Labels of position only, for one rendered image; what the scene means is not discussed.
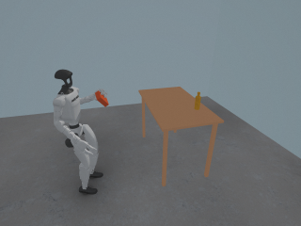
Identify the robot right upper arm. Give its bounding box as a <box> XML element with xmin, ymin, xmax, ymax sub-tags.
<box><xmin>53</xmin><ymin>95</ymin><xmax>66</xmax><ymax>125</ymax></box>

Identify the humanoid robot head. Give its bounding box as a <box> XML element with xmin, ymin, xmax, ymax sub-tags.
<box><xmin>55</xmin><ymin>69</ymin><xmax>74</xmax><ymax>95</ymax></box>

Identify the robot right hand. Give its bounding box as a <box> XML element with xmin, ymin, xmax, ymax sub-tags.
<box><xmin>76</xmin><ymin>139</ymin><xmax>97</xmax><ymax>156</ymax></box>

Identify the robot left hand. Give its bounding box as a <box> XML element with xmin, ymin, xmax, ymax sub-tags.
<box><xmin>93</xmin><ymin>89</ymin><xmax>108</xmax><ymax>101</ymax></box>

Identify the sponge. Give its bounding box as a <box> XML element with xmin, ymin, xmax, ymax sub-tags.
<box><xmin>95</xmin><ymin>91</ymin><xmax>109</xmax><ymax>106</ymax></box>

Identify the right robot shin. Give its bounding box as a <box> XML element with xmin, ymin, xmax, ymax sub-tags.
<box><xmin>79</xmin><ymin>165</ymin><xmax>91</xmax><ymax>189</ymax></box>

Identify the table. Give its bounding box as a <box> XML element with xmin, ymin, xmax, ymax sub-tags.
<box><xmin>138</xmin><ymin>87</ymin><xmax>224</xmax><ymax>186</ymax></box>

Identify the left robot forearm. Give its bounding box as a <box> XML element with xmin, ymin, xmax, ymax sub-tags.
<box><xmin>79</xmin><ymin>93</ymin><xmax>95</xmax><ymax>105</ymax></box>

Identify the right robot forearm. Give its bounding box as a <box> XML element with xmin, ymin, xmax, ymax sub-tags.
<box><xmin>54</xmin><ymin>121</ymin><xmax>81</xmax><ymax>144</ymax></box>

